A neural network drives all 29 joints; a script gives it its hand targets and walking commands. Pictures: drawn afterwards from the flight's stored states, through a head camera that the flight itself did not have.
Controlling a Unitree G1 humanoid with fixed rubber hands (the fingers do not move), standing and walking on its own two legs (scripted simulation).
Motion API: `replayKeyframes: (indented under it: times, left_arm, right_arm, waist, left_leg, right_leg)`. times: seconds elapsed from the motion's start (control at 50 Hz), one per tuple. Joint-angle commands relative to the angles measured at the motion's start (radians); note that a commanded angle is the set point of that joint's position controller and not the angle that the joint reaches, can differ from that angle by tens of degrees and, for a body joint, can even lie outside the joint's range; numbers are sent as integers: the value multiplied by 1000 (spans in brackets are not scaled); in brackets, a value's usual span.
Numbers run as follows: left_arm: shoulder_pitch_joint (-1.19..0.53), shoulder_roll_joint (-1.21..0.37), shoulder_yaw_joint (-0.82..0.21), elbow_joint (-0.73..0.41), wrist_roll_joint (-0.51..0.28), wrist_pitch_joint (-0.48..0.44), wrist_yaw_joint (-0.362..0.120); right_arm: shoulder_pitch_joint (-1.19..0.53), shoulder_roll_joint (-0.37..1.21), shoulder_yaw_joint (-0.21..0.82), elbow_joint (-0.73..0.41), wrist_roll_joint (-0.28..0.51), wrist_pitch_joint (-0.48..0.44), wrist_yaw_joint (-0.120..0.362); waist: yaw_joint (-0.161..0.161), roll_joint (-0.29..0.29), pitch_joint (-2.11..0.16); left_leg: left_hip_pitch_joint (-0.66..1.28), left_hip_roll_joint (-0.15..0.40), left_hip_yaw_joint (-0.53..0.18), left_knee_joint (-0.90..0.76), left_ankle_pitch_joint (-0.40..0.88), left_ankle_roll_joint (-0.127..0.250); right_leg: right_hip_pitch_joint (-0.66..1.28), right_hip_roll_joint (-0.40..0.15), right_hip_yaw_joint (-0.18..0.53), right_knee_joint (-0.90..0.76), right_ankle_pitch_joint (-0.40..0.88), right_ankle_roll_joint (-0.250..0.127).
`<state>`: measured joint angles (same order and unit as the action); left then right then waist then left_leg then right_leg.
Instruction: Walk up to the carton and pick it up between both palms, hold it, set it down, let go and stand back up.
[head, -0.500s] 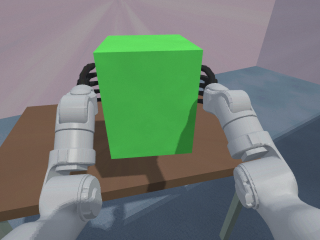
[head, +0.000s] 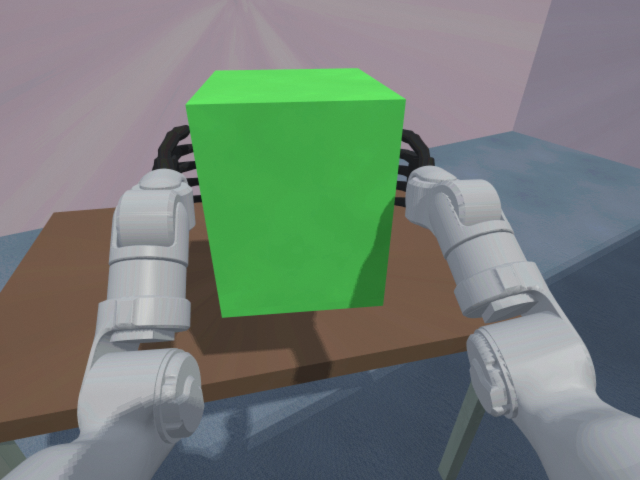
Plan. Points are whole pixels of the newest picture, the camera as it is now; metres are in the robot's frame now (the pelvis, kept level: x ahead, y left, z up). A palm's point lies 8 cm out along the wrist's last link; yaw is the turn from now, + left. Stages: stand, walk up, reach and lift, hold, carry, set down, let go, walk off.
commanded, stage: hold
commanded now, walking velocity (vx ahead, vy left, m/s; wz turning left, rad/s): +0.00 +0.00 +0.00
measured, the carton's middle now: (295, 182) +0.43 +0.01 +0.26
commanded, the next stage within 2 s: set down in 0.44 s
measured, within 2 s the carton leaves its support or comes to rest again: neither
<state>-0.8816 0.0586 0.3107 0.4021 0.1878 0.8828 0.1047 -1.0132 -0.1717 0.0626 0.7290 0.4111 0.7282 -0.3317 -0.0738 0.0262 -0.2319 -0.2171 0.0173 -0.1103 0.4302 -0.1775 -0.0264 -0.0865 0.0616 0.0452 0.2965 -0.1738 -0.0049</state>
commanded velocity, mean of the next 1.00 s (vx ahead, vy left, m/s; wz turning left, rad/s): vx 0.00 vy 0.00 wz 0.00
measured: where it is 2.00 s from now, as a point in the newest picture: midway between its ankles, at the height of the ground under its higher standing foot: outside the picture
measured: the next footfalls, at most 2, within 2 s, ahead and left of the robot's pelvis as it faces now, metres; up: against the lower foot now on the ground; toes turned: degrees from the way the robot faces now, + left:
none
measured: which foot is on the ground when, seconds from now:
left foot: down 0.00-1.00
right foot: down 0.00-1.00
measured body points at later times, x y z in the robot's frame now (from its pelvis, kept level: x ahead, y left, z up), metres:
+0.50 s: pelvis +0.00 +0.00 +0.00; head -0.11 +0.01 +0.44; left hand +0.37 +0.15 +0.29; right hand +0.37 -0.15 +0.28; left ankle +0.04 +0.13 -0.75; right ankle -0.01 -0.12 -0.75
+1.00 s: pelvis +0.01 +0.00 +0.00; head -0.06 +0.04 +0.45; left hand +0.41 +0.19 +0.25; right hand +0.40 -0.11 +0.23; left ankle +0.04 +0.13 -0.75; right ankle -0.01 -0.12 -0.75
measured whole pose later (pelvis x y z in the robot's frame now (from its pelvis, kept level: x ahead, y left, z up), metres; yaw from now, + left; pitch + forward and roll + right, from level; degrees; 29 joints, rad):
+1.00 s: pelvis +0.01 +0.00 +0.00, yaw +1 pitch -8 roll -1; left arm -0.92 0.08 0.39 0.57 0.32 0.58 0.02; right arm -0.96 0.00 -0.11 0.89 0.17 0.33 -0.28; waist -0.08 -0.07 -0.05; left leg -0.07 0.00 -0.11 0.36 -0.17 -0.02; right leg 0.07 0.04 0.03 0.23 -0.17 0.00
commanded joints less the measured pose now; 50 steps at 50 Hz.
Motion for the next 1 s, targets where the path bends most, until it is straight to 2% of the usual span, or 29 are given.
replayKeyframes:
  times: [0.0, 0.42, 0.44, 0.54, 0.58, 0.66, 0.74, 0.8, 0.9, 0.98]
  left_arm:
    - [-943, -649, -390, -194, -226, -103, -190]
    - [-941, -654, -393, -198, -224, -100, -190]
    - [-987, -651, -369, -171, -222, -100, -191]
    - [-1028, -646, -340, -111, -207, -154, -195]
    - [-1049, -633, -310, -58, -191, -193, -201]
    - [-1013, -575, -200, 104, -110, -268, -231]
    - [-926, -523, -126, 182, -28, -322, -275]
    - [-869, -536, -139, 176, 2, -345, -295]
    - [-834, -619, -269, 59, -25, -369, -294]
    - [-853, -699, -400, -34, -72, -386, -274]
  right_arm:
    - [-976, 698, 158, -416, 216, -82, 174]
    - [-967, 691, 154, -404, 215, -78, 178]
    - [-1025, 709, 171, -414, 202, -87, 179]
    - [-1054, 735, 137, -365, 153, -140, 184]
    - [-1068, 740, 101, -323, 104, -181, 190]
    - [-1024, 712, -6, -159, -23, -263, 199]
    - [-944, 683, -62, -69, -126, -352, 196]
    - [-915, 659, -66, -77, -167, -422, 195]
    - [-910, 652, 12, -199, -163, -523, 194]
    - [-935, 662, 69, -305, -152, -572, 199]
  waist:
    - [-9, 36, -402]
    - [-11, 39, -389]
    - [11, 35, -377]
    - [13, 18, -389]
    - [15, 5, -373]
    - [13, -24, -269]
    - [5, -36, -233]
    - [-7, -12, -250]
    - [-38, 53, -342]
    - [-58, 101, -398]
  left_leg:
    - [275, -50, 46, -9, 269, -30]
    - [274, -46, 47, -14, 268, -33]
    - [263, -48, 50, -23, 251, -29]
    - [266, -51, 56, -35, 208, -16]
    - [259, -52, 64, -48, 163, -7]
    - [256, -52, 86, -90, 83, 18]
    - [298, -57, 111, -106, 144, 20]
    - [354, -57, 122, -92, 258, 2]
    - [470, -56, 122, -28, 480, -44]
    - [527, -48, 107, 11, 562, -73]
  right_leg:
    - [-35, 33, -26, -52, 174, 58]
    - [-36, 37, -27, -52, 165, 53]
    - [-39, 30, -26, -61, 142, 60]
    - [-37, 23, -32, -64, 121, 66]
    - [-42, 17, -37, -69, 90, 68]
    - [-37, 1, -46, -91, 23, 66]
    - [48, -10, -59, -97, 99, 68]
    - [108, -7, -79, -91, 194, 62]
    - [153, 5, -111, -76, 320, 51]
    - [119, 10, -125, -70, 310, 37]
